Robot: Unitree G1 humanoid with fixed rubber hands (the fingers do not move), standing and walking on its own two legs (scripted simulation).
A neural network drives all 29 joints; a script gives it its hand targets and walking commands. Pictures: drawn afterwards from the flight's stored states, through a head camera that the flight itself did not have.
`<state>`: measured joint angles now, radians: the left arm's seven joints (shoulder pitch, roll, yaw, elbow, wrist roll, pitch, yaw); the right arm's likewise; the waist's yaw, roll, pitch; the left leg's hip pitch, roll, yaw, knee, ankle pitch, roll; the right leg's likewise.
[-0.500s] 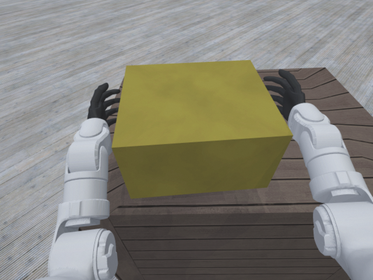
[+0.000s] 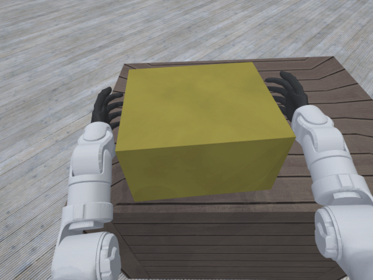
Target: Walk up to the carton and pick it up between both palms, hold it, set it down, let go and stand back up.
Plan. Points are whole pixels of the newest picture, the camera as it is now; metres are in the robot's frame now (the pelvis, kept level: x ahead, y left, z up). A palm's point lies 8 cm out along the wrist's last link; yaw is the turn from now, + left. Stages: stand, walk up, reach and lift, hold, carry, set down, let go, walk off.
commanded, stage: set down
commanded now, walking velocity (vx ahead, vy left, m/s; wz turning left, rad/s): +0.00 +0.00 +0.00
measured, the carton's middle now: (197, 127) +0.43 +0.00 +0.10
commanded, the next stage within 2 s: none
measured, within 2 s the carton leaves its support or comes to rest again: rests again in 1.78 s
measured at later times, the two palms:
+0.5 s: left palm (102, 133) +0.37 +0.20 +0.15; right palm (287, 107) +0.43 -0.20 +0.15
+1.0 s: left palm (110, 137) +0.40 +0.20 +0.11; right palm (278, 107) +0.47 -0.20 +0.12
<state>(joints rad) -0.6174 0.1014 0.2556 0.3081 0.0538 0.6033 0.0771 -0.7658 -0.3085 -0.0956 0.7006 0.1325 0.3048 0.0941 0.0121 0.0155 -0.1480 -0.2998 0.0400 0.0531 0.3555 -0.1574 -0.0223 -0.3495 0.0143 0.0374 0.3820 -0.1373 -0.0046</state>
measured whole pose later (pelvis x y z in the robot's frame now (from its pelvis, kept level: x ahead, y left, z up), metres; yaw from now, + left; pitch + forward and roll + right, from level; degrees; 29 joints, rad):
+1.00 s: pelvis +0.03 +0.00 +0.00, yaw +0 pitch +8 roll +0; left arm -0.55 0.01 0.26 0.38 0.06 0.44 0.15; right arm -0.83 -0.35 -0.15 0.99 0.07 0.05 0.22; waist 0.07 0.02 -0.11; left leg -0.30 0.04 0.05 0.35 -0.19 -0.02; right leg -0.35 0.01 0.04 0.38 -0.17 -0.01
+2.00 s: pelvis +0.03 +0.00 +0.00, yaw +0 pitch +9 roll +0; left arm -0.55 -0.02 0.26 0.57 0.06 0.18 0.17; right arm -0.84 -0.36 -0.17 1.11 0.01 -0.10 0.22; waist 0.10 0.04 -0.11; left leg -0.32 0.04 0.05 0.35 -0.19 -0.03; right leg -0.37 0.02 0.04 0.38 -0.17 -0.01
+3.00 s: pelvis +0.03 +0.00 +0.00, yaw +0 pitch +10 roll +0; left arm -0.58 -0.03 0.27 0.67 0.07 0.09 0.17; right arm -0.82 -0.36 -0.21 1.14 0.11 -0.13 0.25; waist 0.11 0.04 -0.10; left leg -0.33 0.04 0.05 0.35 -0.19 -0.03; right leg -0.38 0.02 0.04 0.38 -0.17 -0.01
